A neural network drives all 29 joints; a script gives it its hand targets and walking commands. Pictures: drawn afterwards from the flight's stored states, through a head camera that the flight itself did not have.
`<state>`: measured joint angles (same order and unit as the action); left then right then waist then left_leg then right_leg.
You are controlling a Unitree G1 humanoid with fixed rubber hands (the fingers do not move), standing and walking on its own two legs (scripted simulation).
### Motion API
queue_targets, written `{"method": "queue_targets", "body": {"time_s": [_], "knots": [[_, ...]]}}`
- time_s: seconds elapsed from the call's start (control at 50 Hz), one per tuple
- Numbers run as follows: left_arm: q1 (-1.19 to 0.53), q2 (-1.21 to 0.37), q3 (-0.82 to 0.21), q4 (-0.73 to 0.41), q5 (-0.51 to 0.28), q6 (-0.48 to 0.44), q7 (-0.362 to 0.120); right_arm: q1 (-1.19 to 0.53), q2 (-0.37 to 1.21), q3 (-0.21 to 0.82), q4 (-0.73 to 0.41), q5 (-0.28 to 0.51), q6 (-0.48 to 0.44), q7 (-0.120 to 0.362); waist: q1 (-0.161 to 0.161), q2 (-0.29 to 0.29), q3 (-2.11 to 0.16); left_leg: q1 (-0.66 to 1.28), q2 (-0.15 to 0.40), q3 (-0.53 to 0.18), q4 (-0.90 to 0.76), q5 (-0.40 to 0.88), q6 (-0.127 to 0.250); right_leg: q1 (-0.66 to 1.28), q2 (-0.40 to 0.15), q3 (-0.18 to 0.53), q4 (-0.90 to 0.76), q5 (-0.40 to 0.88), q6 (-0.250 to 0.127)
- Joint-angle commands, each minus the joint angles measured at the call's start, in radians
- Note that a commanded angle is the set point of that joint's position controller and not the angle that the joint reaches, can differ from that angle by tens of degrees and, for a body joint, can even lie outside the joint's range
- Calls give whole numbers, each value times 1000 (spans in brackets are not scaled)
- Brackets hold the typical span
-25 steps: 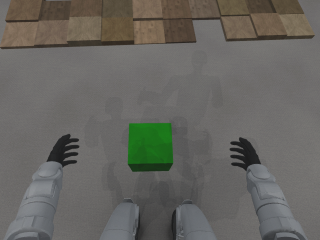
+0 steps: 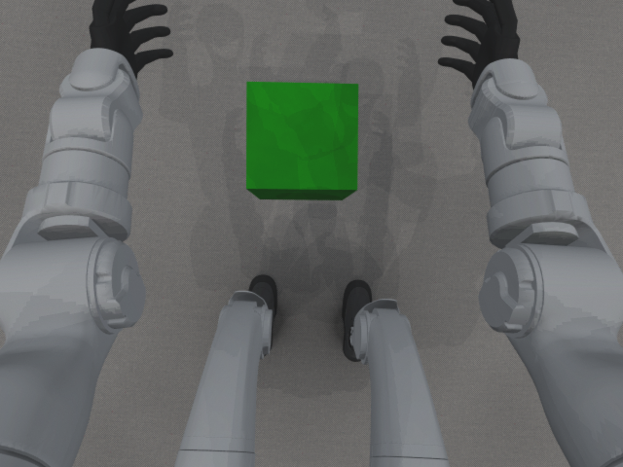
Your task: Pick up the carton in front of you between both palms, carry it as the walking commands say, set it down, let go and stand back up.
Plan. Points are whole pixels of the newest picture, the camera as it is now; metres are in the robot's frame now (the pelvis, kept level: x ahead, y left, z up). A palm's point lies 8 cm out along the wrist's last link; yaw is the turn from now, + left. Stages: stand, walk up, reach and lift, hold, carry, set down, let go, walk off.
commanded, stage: reach and lift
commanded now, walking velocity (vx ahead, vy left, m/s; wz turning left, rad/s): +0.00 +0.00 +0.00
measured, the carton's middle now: (301, 150) +0.53 +0.04 -0.52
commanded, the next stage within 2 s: none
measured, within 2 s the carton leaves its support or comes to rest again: leaves its support in 1.84 s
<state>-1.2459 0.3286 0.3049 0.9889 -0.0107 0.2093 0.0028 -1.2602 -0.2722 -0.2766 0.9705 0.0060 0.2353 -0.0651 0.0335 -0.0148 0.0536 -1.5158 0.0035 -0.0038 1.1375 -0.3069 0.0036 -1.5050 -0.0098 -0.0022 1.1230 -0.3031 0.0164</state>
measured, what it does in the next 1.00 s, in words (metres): lowers itself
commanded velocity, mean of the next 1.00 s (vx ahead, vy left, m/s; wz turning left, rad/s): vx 0.00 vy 0.00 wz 0.00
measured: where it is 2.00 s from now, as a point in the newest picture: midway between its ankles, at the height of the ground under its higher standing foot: (310, 333)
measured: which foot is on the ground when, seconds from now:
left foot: down 0.00-1.00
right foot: down 0.00-1.00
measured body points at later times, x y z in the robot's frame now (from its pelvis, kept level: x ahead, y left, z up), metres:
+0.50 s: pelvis +0.01 -0.01 -0.14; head +0.37 +0.01 +0.14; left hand +0.53 +0.24 -0.30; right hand +0.55 -0.16 -0.31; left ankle +0.09 +0.12 -0.61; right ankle +0.09 -0.13 -0.61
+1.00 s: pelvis -0.02 -0.01 -0.27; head +0.36 +0.01 -0.05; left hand +0.53 +0.22 -0.47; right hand +0.55 -0.15 -0.47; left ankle +0.09 +0.12 -0.61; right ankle +0.09 -0.13 -0.61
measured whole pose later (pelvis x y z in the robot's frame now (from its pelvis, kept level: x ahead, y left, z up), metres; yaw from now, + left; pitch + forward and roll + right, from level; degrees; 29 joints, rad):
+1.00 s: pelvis -0.02 -0.01 -0.27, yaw +0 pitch +36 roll -1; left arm -1.54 0.43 0.10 1.19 -0.23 0.05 0.09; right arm -1.56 -0.36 -0.06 1.16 0.23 0.07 -0.14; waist 0.04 -0.01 0.44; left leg -2.26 -0.01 -0.03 2.19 -0.56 -0.01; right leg -2.25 0.05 0.03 2.18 -0.56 0.05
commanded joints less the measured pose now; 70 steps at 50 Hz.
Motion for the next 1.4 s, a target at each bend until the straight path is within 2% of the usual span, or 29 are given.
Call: {"method": "queue_targets", "body": {"time_s": [0.0,0.06,0.12,0.22,0.3,0.38,0.46,0.54,0.64,0.72,0.84,0.92,0.94,0.98,1.0,1.08,1.2,1.28,1.38], "knots": [[-249,130,46,-102,31,-45,1,-253,-109,-41,-100,-33,-44,-5,19,14,-1108,554,-63,31,-108,187,-37,507,87,-37,-75,115,12],[-212,92,69,-119,53,-82,-6,-208,-71,-64,-112,-58,-82,-3,25,16,-1136,531,-67,25,-77,335,-35,474,91,-29,-44,250,7],[-159,44,95,-125,78,-120,-12,-151,-33,-91,-113,-86,-123,2,21,23,-1108,464,-64,12,-17,450,-37,363,90,-22,6,346,9],[-61,1,119,-100,94,-159,-10,-63,3,-103,-102,-111,-166,-3,18,15,-1060,284,-57,-6,125,526,-38,157,90,-13,146,396,21],[-44,24,111,-98,71,-176,6,-61,5,-51,-121,-75,-180,-16,39,-13,-1080,179,-60,-4,256,496,-41,24,94,-15,279,346,35],[-101,84,37,-136,-14,-181,25,-111,-42,14,-158,-7,-181,-46,32,-23,-1191,94,-62,10,400,451,-53,39,93,-18,435,347,39],[-182,144,-47,-158,-109,-165,43,-185,-92,80,-180,73,-162,-75,21,-19,-1276,40,-58,34,527,356,-55,73,91,-30,568,312,36],[-285,191,-95,-160,-161,-137,60,-289,-125,125,-190,139,-130,-94,30,-6,-1306,2,-47,61,615,221,-54,81,85,-42,655,195,30],[-391,218,-121,-52,-175,-114,73,-400,-148,141,-88,173,-106,-96,44,-5,-1141,-106,-24,66,680,22,-49,-8,69,-48,725,2,25],[-455,218,-139,53,-180,-126,75,-459,-161,142,20,175,-119,-84,39,-2,-986,-175,-6,49,736,-51,-42,-94,57,-42,777,-74,24],[-540,225,-165,130,-186,-160,73,-535,-187,158,111,185,-160,-68,30,11,-885,-182,0,23,822,-21,-38,-160,50,-34,867,-53,26],[-587,250,-197,105,-215,-181,84,-584,-219,189,89,220,-184,-74,28,19,-995,-82,-3,17,878,83,-37,-132,52,-44,926,33,28],[-601,251,-194,83,-223,-183,89,-600,-231,203,78,226,-188,-76,42,14,-1001,-110,-8,24,881,91,-39,-110,49,-40,935,41,25],[-603,253,-204,73,-241,-186,95,-629,-232,225,55,232,-190,-78,46,-21,-1013,-94,-10,18,891,125,-36,-111,53,-52,958,66,29],[-601,250,-207,70,-246,-185,98,-635,-230,231,43,237,-190,-77,48,-19,-1008,-70,-13,15,896,145,-34,-131,55,-55,962,71,30],[-553,212,-216,74,-253,-180,108,-592,-215,245,50,246,-188,-69,48,-16,-1043,-15,-24,22,915,212,-38,-119,63,-62,976,114,27],[-484,153,-199,129,-217,-181,91,-483,-171,192,134,191,-189,-58,21,4,-883,-118,-32,22,903,145,-44,-220,68,-51,953,67,24],[-503,155,-178,114,-190,-185,89,-504,-168,172,123,175,-195,-59,25,8,-862,-163,-32,26,897,117,-44,-212,70,-39,943,58,20],[-576,93,-220,91,-215,-180,84,-583,-95,225,95,201,-190,-61,35,-8,-875,-182,-37,33,884,73,-42,-152,76,-34,931,40,19]]}}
